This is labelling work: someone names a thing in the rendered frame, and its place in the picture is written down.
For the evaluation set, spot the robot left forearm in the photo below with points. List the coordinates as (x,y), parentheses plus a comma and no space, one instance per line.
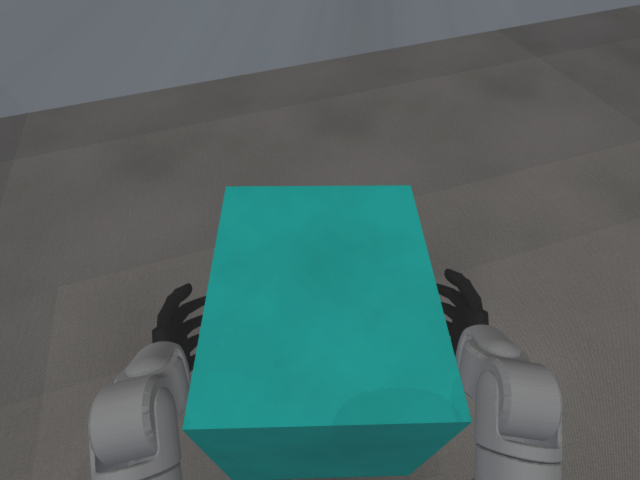
(132,427)

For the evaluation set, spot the right robot hand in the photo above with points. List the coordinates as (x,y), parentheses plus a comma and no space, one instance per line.
(468,310)

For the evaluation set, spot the left robot hand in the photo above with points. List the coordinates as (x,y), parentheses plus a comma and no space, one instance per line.
(170,325)

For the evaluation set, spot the carton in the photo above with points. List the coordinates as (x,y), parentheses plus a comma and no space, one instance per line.
(323,350)

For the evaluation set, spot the robot right forearm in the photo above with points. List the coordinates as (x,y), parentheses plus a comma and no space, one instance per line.
(518,408)

